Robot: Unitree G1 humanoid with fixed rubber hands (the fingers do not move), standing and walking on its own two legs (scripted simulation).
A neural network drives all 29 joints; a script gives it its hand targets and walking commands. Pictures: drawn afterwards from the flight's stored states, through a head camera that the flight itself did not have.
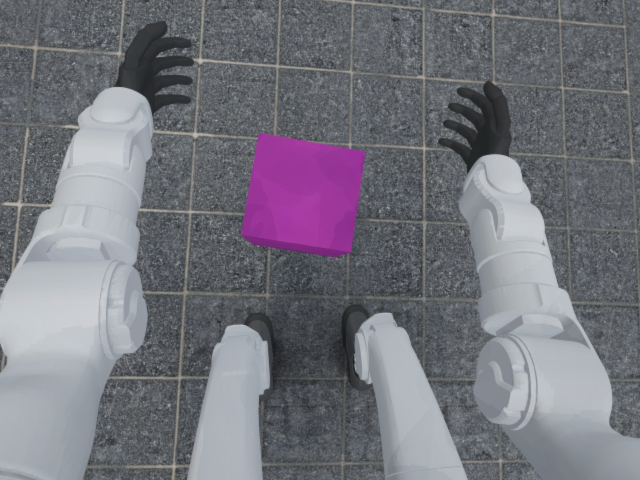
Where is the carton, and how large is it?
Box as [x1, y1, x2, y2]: [241, 133, 364, 256]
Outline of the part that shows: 259,133 241,234 253,244 330,256 336,256 349,252 351,248 364,151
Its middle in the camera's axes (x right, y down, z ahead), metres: -0.04 -0.07 +0.86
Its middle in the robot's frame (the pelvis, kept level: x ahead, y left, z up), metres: +0.49 -0.02 -0.52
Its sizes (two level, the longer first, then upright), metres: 0.210 0.200 0.250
